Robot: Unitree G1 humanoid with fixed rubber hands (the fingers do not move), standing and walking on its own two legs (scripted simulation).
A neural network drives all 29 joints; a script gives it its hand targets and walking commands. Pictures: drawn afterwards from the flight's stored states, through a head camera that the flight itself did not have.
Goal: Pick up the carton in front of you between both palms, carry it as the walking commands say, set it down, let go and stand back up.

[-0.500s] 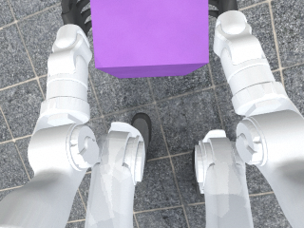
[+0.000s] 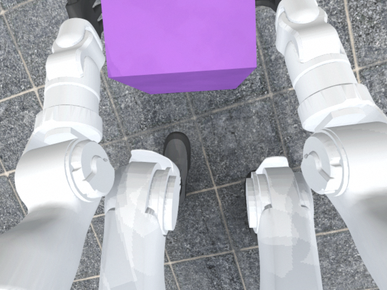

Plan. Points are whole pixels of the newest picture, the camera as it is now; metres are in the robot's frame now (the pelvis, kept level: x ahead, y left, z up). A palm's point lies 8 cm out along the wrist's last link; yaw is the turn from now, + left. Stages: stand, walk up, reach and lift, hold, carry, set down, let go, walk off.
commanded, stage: set down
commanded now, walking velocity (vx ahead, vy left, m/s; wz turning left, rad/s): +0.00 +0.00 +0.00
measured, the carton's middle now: (185, 30) +0.52 +0.10 -0.24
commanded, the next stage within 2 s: let go in 1.74 s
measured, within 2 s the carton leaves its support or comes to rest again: rests again in 0.50 s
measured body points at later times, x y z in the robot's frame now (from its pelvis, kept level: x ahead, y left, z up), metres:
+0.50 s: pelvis +0.00 -0.01 -0.01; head +0.37 -0.01 +0.24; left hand +0.51 +0.26 -0.18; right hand +0.57 -0.06 -0.19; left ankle +0.16 +0.13 -0.35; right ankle +0.08 -0.11 -0.35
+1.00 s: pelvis +0.00 +0.00 +0.03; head +0.36 +0.03 +0.31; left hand +0.51 +0.28 -0.10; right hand +0.60 -0.09 -0.10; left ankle +0.16 +0.13 -0.35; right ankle +0.08 -0.10 -0.35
